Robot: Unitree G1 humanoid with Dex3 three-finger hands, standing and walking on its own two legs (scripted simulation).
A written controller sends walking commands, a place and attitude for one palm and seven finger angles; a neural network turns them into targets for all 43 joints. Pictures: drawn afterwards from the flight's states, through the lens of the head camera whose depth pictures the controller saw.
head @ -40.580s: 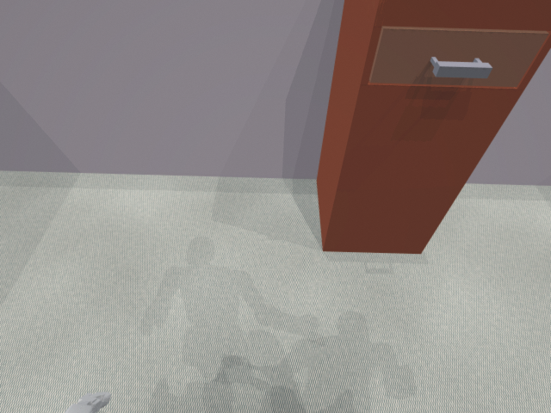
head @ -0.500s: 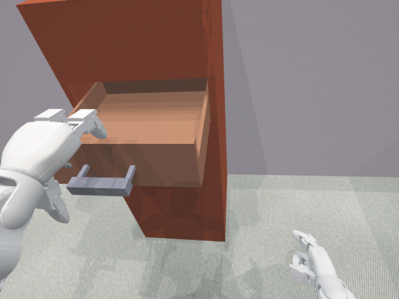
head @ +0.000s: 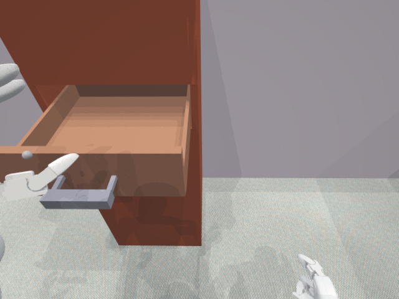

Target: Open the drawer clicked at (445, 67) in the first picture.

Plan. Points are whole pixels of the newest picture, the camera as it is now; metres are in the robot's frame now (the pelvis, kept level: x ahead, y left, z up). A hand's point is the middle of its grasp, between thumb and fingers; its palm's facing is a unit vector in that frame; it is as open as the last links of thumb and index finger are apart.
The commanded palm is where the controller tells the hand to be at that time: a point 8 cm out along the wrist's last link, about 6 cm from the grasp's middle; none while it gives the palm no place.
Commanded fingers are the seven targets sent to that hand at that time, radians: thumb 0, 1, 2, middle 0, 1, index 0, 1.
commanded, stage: draw the hand back to the body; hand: left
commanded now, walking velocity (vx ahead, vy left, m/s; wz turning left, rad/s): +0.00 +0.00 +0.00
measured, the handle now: (82, 189) +0.28 +0.27 +0.10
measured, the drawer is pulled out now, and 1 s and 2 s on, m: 0.24 0.24 0.24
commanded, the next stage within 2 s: step back with the hand held close in 0.48 s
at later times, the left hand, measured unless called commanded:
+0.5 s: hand out of the picture +0.16 +0.24 +0.30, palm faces +0.59 -0.75 -0.29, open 7.6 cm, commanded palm +0.11 +0.28 +0.29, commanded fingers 0.00 0.90 0.90 -0.20 -0.30 -0.20 -0.30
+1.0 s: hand out of the picture +0.13 +0.25 +0.29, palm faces +0.60 -0.67 -0.43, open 7.4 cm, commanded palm +0.06 +0.30 +0.29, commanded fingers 0.00 0.90 0.90 -0.20 -0.30 -0.20 -0.30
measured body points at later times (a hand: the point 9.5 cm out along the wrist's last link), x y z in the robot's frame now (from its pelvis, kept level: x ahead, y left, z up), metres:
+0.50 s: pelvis -0.01 -0.01 +0.00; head -0.04 -0.03 +0.45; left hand +0.13 +0.27 +0.31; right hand +0.20 -0.19 -0.08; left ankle -0.04 +0.11 -0.74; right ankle +0.02 -0.09 -0.74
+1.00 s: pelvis -0.05 +0.01 -0.01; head -0.04 +0.03 +0.44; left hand +0.09 +0.29 +0.30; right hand +0.12 -0.22 -0.09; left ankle -0.04 +0.10 -0.74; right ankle -0.04 -0.10 -0.73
